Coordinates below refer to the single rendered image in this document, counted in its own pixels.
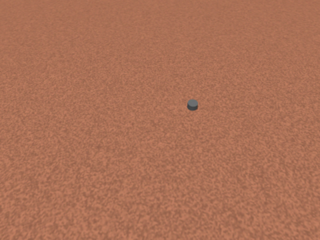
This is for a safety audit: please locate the tin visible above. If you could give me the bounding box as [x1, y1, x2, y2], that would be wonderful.
[187, 99, 198, 111]

